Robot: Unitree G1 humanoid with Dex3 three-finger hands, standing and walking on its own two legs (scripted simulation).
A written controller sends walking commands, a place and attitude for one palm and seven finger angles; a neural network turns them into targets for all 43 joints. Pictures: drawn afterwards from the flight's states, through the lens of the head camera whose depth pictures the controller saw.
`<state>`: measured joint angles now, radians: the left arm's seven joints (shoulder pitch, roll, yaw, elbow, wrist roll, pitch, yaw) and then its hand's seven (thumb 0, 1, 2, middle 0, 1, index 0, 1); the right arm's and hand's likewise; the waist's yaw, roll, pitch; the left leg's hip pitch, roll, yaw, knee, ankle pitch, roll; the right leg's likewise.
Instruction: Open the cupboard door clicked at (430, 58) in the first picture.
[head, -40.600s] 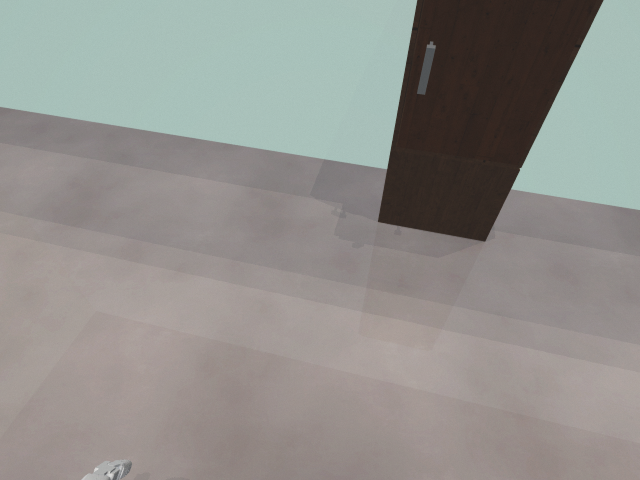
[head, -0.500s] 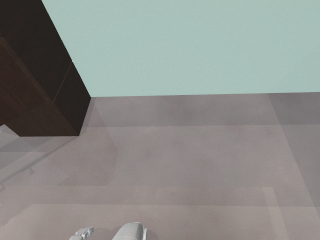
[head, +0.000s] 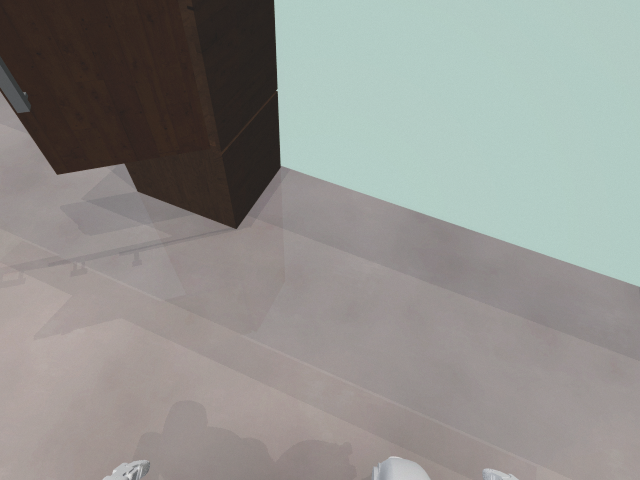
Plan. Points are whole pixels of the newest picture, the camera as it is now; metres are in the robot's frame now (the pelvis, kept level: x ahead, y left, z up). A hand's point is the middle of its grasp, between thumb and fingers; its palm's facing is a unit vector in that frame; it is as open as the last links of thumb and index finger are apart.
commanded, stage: turn to face it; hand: left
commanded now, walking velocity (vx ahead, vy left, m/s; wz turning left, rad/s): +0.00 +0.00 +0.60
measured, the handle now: (7, 75) +0.84 +0.75 -0.04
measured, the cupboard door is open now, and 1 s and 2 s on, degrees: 41 41 41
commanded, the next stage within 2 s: take the last steps up to it in 0.50 s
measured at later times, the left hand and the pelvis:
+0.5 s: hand out of the picture +0.00 +0.14 -0.16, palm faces +0.29 -0.93 -0.24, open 7.3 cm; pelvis +0.01 -0.06 +0.00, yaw +17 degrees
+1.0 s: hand out of the picture +0.03 +0.19 -0.15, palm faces +0.39 -0.89 -0.23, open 7.4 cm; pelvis +0.03 -0.02 +0.00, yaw +23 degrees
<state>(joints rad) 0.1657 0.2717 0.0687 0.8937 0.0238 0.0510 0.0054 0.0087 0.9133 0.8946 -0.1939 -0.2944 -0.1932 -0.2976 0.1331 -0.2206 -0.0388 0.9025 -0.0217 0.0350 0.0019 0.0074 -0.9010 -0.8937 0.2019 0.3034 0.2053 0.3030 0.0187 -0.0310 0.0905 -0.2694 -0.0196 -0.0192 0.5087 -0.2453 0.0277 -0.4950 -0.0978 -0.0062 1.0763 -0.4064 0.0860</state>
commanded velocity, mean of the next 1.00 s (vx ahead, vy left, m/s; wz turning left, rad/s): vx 0.13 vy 0.06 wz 0.32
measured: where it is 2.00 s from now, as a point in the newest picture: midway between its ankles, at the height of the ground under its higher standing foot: (248, 437)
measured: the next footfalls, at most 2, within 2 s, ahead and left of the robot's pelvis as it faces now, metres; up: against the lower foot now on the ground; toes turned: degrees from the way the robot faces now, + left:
right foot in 0.18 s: +0.05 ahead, -0.16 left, +0.00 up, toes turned +4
left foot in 0.60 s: +0.01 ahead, +0.08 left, +0.00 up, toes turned +23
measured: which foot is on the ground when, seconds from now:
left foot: down 0.00-0.18, up 0.20-0.58, down 0.60-1.00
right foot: up 0.00-0.16, down 0.18-0.62, up 0.64-1.00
